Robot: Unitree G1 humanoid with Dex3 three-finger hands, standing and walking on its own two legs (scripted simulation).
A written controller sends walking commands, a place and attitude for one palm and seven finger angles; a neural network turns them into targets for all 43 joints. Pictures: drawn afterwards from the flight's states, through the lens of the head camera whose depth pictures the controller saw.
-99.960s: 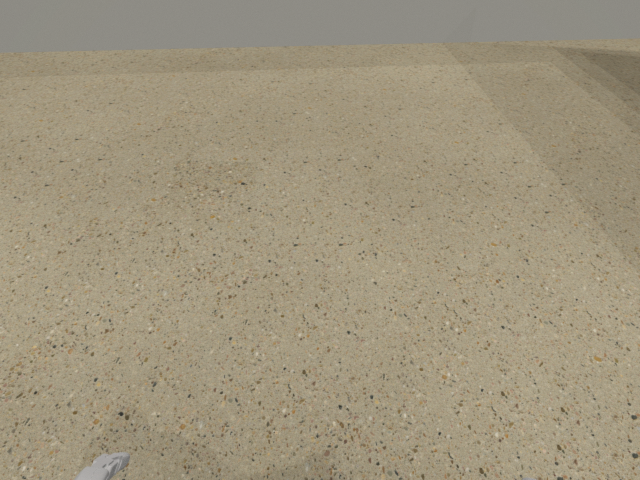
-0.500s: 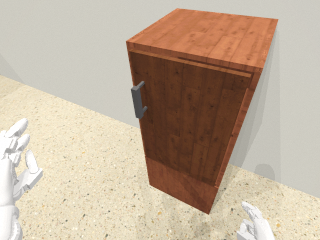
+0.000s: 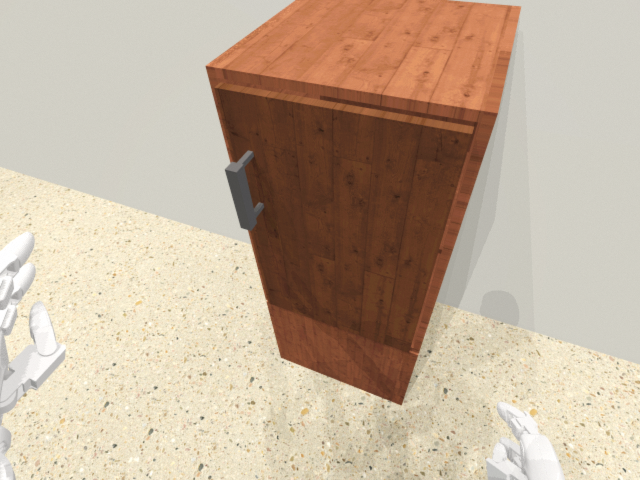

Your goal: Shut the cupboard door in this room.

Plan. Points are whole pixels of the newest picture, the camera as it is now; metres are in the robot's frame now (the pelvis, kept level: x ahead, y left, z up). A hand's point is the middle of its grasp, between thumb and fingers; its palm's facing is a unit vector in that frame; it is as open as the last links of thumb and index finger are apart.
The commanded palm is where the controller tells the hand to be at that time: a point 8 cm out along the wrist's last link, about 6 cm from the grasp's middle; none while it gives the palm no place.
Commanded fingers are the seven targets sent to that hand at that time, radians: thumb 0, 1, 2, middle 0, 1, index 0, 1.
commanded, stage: step back with the hand held close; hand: left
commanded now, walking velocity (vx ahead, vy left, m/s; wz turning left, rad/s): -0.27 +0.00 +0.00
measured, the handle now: (248, 191) +0.56 +0.17 +0.04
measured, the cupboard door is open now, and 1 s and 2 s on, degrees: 0 0 0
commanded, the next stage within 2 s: stop stepping back and stand still in 0.98 s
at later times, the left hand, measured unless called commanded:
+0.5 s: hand out of the picture +0.10 +0.29 +0.15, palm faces +0.51 -0.74 -0.44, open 7.4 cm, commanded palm +0.04 +0.32 +0.18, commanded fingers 0.00 0.90 0.90 -0.20 -0.30 -0.20 -0.30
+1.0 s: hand out of the picture -0.01 +0.29 +0.16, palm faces +0.54 -0.74 -0.42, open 7.4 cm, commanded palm -0.06 +0.30 +0.18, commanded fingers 0.00 0.90 0.90 -0.20 -0.30 -0.20 -0.30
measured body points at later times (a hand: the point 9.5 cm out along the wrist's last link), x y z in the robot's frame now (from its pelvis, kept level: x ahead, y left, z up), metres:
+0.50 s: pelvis -0.09 +0.01 -0.02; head -0.10 +0.02 +0.43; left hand +0.07 +0.32 +0.18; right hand +0.07 -0.23 -0.10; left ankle -0.02 +0.10 -0.74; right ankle +0.00 -0.12 -0.74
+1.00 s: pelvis -0.19 +0.00 -0.02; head -0.18 +0.02 +0.43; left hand -0.04 +0.32 +0.19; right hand +0.00 -0.21 -0.09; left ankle -0.03 +0.11 -0.74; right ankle -0.32 -0.13 -0.73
